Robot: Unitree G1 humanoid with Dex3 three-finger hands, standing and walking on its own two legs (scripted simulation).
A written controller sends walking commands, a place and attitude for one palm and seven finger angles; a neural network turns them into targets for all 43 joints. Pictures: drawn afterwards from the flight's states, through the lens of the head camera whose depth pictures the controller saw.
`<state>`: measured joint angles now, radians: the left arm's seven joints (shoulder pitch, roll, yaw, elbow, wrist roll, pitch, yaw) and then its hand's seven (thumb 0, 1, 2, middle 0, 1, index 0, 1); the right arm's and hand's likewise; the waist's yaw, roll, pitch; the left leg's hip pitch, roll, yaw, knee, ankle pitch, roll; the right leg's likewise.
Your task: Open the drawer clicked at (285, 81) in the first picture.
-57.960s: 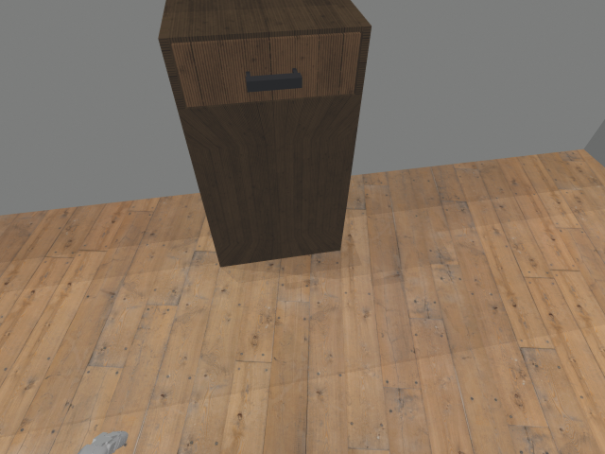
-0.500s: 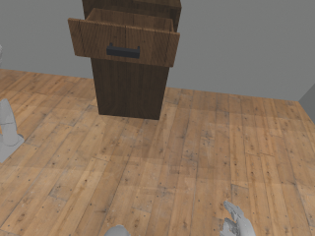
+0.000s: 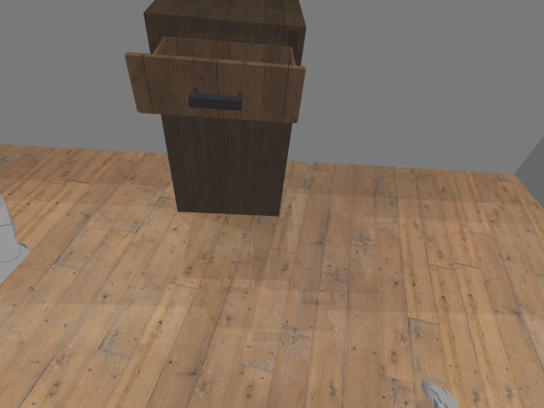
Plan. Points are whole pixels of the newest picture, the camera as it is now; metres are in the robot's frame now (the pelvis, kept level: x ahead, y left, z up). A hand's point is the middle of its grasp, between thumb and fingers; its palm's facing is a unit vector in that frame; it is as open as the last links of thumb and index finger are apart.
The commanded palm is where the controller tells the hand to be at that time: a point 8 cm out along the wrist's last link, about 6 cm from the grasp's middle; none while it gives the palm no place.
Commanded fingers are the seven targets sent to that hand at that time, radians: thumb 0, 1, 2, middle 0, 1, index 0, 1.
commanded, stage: stop stepping back and stand still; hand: left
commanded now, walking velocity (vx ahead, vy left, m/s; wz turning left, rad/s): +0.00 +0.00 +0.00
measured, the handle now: (216, 97) +0.85 +0.19 +0.05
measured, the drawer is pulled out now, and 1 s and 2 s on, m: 0.29 0.29 0.29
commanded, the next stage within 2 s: let the arm hang, fingers relaxed in 0.56 s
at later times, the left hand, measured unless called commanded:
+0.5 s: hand (34, 225) +0.23 +0.26 +0.22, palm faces +0.40 -0.76 -0.50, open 7.4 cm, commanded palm +0.16 +0.30 +0.24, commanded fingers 0.00 0.90 0.90 -0.20 -0.30 -0.20 -0.30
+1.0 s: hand out of the picture +0.04 +0.21 -0.15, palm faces -0.10 -0.97 -0.20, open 7.4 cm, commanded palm none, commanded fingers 0.00 0.90 0.90 -0.20 -0.30 -0.20 -0.30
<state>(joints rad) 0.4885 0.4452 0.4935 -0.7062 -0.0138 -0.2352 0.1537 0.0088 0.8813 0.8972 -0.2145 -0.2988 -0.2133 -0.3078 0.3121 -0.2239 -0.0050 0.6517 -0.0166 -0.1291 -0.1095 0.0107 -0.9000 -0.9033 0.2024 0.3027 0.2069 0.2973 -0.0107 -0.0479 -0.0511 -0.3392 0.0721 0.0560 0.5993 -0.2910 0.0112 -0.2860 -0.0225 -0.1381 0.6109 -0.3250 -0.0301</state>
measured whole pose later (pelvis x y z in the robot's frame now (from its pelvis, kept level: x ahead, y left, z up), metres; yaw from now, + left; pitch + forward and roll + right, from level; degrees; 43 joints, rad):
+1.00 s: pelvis -0.01 +0.02 +0.01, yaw +1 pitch -1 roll +0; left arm 0.30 0.23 -0.06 0.85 0.03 0.06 -0.03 0.02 0.91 0.90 -0.20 -0.30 -0.20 -0.30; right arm 0.22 -0.33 -0.01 0.94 -0.02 0.02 0.02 0.01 -0.90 -0.90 0.20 0.30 0.21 0.30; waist -0.04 0.01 0.08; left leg -0.30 0.01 0.06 0.55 -0.22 0.02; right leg -0.25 -0.04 -0.02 0.57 -0.30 0.02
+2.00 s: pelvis +0.03 +0.02 +0.02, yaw +2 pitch -1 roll +0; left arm 0.12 0.34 0.00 1.11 0.02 -0.01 0.00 0.01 0.90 0.90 -0.20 -0.30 -0.20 -0.30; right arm 0.10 -0.35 -0.01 1.13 -0.01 0.00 0.01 0.00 -0.90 -0.90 0.20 0.30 0.21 0.30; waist -0.02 -0.01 0.08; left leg -0.13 0.00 0.06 0.28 -0.13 0.01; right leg -0.07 -0.03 -0.03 0.28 -0.19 0.02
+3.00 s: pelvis +0.05 +0.01 +0.02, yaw +1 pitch -1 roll +0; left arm 0.11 0.35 0.00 1.09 0.02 -0.01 0.01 0.01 0.90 0.90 -0.20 -0.30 -0.20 -0.30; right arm 0.09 -0.34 -0.01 1.11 -0.01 0.00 0.00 0.00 -0.90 -0.90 0.20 0.30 0.21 0.30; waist -0.02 -0.01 0.08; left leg -0.09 0.02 0.06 0.28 -0.17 -0.01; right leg -0.03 -0.01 -0.02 0.26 -0.21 0.00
